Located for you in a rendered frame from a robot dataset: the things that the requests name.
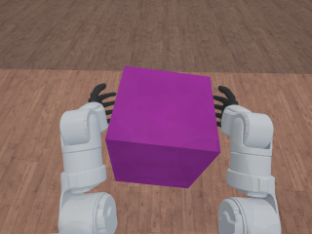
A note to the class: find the left robot forearm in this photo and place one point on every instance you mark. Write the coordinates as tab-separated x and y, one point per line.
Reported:
80	141

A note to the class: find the right robot forearm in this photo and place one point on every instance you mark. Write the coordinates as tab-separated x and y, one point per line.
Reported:
251	143

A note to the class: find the right robot upper arm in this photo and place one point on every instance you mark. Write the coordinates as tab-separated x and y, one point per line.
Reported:
240	215

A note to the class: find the left robot hand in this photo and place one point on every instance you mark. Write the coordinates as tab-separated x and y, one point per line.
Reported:
94	97

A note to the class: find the right robot hand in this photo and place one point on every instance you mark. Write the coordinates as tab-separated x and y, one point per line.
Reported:
226	102

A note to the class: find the carton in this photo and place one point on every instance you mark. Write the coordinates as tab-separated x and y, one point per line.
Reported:
163	129

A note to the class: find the left robot upper arm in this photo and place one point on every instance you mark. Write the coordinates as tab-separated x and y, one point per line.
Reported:
89	213

